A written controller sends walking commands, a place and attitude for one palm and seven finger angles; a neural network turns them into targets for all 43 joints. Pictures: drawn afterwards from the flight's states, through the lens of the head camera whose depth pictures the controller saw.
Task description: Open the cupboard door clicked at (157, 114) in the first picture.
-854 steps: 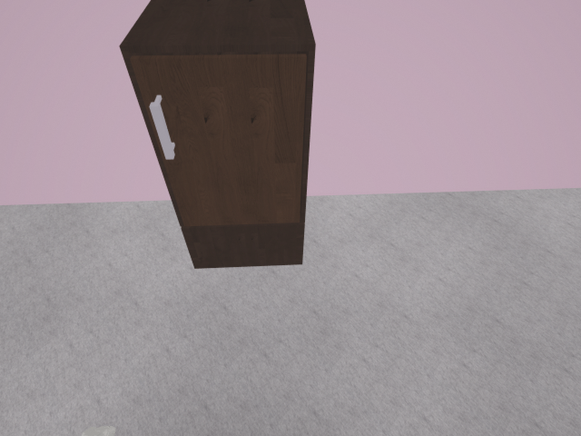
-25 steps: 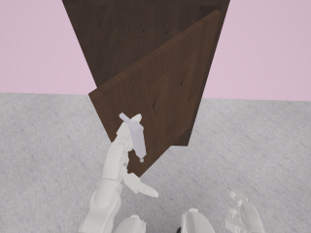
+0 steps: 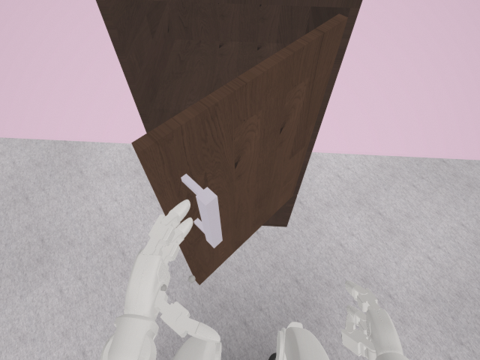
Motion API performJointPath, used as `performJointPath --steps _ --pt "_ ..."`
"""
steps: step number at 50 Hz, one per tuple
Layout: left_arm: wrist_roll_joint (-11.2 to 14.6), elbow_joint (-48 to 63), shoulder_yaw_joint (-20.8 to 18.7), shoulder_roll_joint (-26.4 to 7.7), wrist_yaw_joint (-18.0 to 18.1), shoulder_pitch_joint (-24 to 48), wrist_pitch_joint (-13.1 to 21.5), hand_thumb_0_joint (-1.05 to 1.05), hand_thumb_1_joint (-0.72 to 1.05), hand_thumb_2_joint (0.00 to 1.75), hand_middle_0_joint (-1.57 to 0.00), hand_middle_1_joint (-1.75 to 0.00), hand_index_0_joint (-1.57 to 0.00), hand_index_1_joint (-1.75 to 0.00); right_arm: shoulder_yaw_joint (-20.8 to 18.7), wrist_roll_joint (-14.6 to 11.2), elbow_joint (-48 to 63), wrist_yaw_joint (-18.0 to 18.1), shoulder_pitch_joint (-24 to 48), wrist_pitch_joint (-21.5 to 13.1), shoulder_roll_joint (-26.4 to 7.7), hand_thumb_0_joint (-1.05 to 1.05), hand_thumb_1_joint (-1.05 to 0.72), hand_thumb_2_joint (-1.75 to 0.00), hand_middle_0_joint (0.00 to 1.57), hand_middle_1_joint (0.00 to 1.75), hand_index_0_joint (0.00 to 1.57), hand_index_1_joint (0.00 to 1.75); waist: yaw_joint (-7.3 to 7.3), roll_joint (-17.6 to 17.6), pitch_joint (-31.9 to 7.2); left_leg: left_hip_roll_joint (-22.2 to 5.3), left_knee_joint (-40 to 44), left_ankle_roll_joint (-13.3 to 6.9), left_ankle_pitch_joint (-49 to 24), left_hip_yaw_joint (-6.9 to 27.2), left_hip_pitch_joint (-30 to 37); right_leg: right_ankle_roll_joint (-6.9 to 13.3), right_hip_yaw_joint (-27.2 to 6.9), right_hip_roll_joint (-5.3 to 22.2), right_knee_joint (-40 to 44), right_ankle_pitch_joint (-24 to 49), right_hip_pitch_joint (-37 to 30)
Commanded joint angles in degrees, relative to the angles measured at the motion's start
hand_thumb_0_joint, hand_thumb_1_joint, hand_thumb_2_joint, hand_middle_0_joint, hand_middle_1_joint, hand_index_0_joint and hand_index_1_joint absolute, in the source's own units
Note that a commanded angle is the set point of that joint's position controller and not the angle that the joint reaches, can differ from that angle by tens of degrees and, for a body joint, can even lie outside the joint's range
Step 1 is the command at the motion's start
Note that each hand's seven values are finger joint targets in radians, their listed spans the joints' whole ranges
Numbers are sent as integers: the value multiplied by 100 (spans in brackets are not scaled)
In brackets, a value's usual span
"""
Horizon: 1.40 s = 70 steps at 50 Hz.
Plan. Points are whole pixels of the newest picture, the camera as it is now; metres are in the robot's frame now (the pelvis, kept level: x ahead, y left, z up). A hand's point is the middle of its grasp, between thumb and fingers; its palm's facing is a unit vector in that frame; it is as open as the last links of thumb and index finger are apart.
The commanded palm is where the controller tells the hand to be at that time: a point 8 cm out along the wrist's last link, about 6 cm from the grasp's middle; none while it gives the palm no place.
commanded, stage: slide the hand sideways off the handle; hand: left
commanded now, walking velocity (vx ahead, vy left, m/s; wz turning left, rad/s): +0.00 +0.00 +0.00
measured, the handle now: (202, 213) +0.34 +0.08 +0.04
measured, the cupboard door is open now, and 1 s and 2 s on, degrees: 48 48 48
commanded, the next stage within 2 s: draw the hand back to the body in 0.40 s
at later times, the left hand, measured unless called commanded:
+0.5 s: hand (155, 308) +0.20 +0.13 +0.04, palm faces -0.07 -1.00 -0.03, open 16.4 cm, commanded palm +0.17 +0.19 +0.05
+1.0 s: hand (101, 294) +0.19 +0.17 +0.12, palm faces -0.02 -1.00 -0.09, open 16.2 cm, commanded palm +0.16 +0.24 +0.14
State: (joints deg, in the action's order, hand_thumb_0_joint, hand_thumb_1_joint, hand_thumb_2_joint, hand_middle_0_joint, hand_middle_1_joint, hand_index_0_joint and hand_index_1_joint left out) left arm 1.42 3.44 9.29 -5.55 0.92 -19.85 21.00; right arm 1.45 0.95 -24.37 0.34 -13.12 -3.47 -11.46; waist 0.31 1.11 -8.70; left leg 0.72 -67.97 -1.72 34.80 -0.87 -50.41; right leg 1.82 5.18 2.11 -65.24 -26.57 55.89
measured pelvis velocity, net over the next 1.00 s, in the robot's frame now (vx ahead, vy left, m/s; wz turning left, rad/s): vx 0.01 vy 0.00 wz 0.01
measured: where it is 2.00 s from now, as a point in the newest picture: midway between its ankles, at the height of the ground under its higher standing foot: outside the picture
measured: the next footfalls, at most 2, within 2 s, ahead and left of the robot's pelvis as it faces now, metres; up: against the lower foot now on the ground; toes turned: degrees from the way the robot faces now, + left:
none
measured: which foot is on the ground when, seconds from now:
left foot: down 0.00-1.00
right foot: down 0.00-1.00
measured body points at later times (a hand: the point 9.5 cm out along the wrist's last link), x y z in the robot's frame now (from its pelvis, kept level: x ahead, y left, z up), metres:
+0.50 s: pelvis +0.00 -0.01 -0.02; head +0.08 -0.01 +0.43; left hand +0.19 +0.19 +0.04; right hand +0.20 -0.24 -0.09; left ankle -0.02 +0.10 -0.64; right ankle +0.05 -0.11 -0.65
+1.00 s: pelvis +0.01 +0.00 +0.03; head +0.04 +0.00 +0.48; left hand +0.19 +0.23 +0.13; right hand +0.19 -0.23 -0.03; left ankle -0.02 +0.10 -0.65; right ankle +0.05 -0.11 -0.65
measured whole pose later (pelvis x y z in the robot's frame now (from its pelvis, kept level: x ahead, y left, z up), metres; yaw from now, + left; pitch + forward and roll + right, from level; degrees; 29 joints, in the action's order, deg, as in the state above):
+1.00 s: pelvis +0.01 +0.00 +0.03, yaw +1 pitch +10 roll -2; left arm 14.1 17.7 -6.7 -14.4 -11.7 -33.5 13.7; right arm 1.7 -2.1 -24.5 4.3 -16.5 -8.0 -13.7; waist -0.1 2.9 -7.8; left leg -0.1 -58.5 -1.4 31.8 0.9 -36.7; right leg 1.7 6.7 0.8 -54.3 -23.5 40.8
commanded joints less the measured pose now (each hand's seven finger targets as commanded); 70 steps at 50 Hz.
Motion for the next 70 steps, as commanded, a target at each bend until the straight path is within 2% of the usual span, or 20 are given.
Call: performJointPath --steps 1,6,11,19,23,25,27,29,36,38,45,50,51,52,53,54,57,61,66,70 --pt "232 1403 -503 -256 -80 -143 476 0 -50 30 -15 -30 -15 -30 -321 -27 923 71 174 -378 -681 0 -90 -90 20 30 20 30 -15 -317 -1369 106 981 139 -1697 327 17 60 -337 -146 736 1298 -1813" --pt "412 1639 -714 -425 -374 -686 557 0 -50 30 -15 -30 -15 -30 -356 -50 949 97 167 -427 -698 0 -90 -90 20 30 20 30 -41 -149 -1491 120 834 137 -1884 295 -51 59 -386 -146 637 1559 -1877" --pt "685 1731 -1109 -670 -712 -1034 637 0 -50 30 -15 -30 -15 -30 -409 -85 934 159 192 -471 -709 0 -90 -90 20 30 20 30 -45 -328 -1533 123 629 128 -1813 284 -319 36 -543 -133 641 1605 -2012" --pt "990 1918 -1185 -784 -1237 -1009 656 0 -50 30 -15 -30 -15 -30 -409 -135 958 246 191 -602 -800 0 -90 -90 20 30 20 30 69 -84 -1307 116 484 115 -1443 309 -416 19 -572 -141 693 833 -1572" --pt "997 1964 -1149 -768 -1223 -1023 542 0 -50 30 -15 -30 -15 -30 -414 -142 989 255 182 -664 -810 0 -90 -90 20 30 20 30 12 1 -1420 114 490 120 -1479 330 -344 29 -504 -155 618 758 -1490" --pt "962 1962 -1238 -859 -1133 -915 454 0 -50 30 -15 -30 -15 -30 -415 -148 1008 256 172 -647 -819 0 -90 -90 20 30 20 30 25 -199 -1367 113 505 114 -1381 343 -425 17 -512 -152 660 621 -1516" --pt "947 2394 -1464 -1147 -1039 -965 352 0 -50 30 -15 -30 -15 -30 -395 -160 1113 266 168 -606 -802 0 -90 -90 20 30 20 30 -129 138 -1585 135 672 113 -1452 296 -220 37 -551 -138 768 634 -1767" --pt "965 2534 -1677 -1275 -937 -1137 201 0 -50 30 -15 -30 -15 -30 -388 -200 1134 293 122 -543 -756 0 -90 -90 20 30 20 30 -179 53 -1601 133 874 112 -1530 287 -18 28 -529 -160 928 739 -2034" --pt "1127 2355 -1616 -1117 -1014 -1114 -164 0 -50 30 -15 -30 -15 -30 -283 -261 1104 390 150 -576 -802 0 -90 -90 20 30 20 30 32 -247 -833 99 1377 81 -1183 360 294 -32 -434 -194 1585 206 -2174" --pt "1171 2442 -1616 -1133 -1105 -1218 -170 0 -50 30 -15 -30 -15 -30 -265 -274 1093 387 115 -640 -824 0 -90 -90 20 30 20 30 -4 0 -811 98 1555 109 -1295 365 537 -26 -345 -191 1615 386 -2269" --pt "1323 2655 -2005 -1407 -1179 -1249 -272 0 -50 30 -15 -30 -15 -30 -227 -300 1028 417 83 -800 -814 0 -90 -90 20 30 20 30 -84 88 -561 61 1960 129 -1548 385 1015 -19 -243 -225 1879 677 -2654" --pt "1472 2790 -2231 -1501 -1294 -1312 -385 0 -32 37 -16 -30 -16 -30 -214 -344 900 422 116 -920 -815 0 -90 -90 20 30 20 30 -130 218 -512 26 2204 159 -1971 393 1424 -18 -164 -245 2036 1198 -3001" --pt "500 2913 -2505 -2473 -441 -1572 -860 0 -29 39 -16 -30 -16 -30 -252 -247 795 568 96 -766 -798 0 -90 -90 20 30 20 30 -389 194 -794 -44 2539 69 -2125 326 1613 65 -438 -61 2278 1204 -3427" --pt "404 3291 -2031 -1799 -88 -1634 -1123 0 -26 40 -16 -30 -16 -30 -168 -208 896 602 164 -747 -682 0 -90 -90 20 30 20 30 -234 466 -470 -1 2702 80 -2230 303 1770 14 -379 -32 2420 1330 -3397" --pt "250 3243 -1908 -1684 158 -1687 -1313 0 -22 42 -16 -30 -16 -30 -149 -212 758 605 93 -713 -663 0 -90 -90 20 30 20 30 -214 682 -254 -56 2799 105 -2423 321 1925 5 -295 -19 2482 1389 -3418" --pt "172 3269 -1914 -1694 323 -1713 -1441 0 -18 43 -16 -30 -16 -30 -136 -203 695 606 87 -683 -661 0 -90 -90 20 30 20 30 -226 544 -189 -97 2880 107 -2660 376 2084 -9 -232 -38 2561 1483 -3476" --pt "29 3229 -1997 -1826 587 -1462 -1591 0 -8 48 -16 -30 -16 -30 -94 -172 545 646 241 -679 -709 0 -90 -90 20 30 20 30 -192 62 15 -136 3180 79 -2754 394 2443 -40 -181 -62 2885 1600 -3779" --pt "-48 3142 -2207 -1990 738 -1073 -1618 0 6 54 -17 -30 -17 -30 -46 -133 350 681 379 -748 -758 0 -90 -90 20 30 20 30 -236 183 274 -118 3642 80 -2611 370 2880 -19 -168 -50 3303 1540 -4163" --pt "-68 3158 -2441 -2078 749 -882 -1560 0 23 62 -18 -30 -18 -30 -20 -103 131 635 497 -847 -750 0 -90 -90 20 30 20 30 -322 328 351 -153 4092 169 -3233 395 3434 -17 -141 -54 3633 1894 -4673" --pt "-42 3167 -2639 -2098 717 -863 -1501 0 37 68 -18 -30 -18 -30 -29 -70 -16 556 607 -886 -715 0 -90 -90 20 30 20 30 -365 192 426 -187 4366 218 -3664 351 3785 -33 -137 -78 3877 2222 -4998"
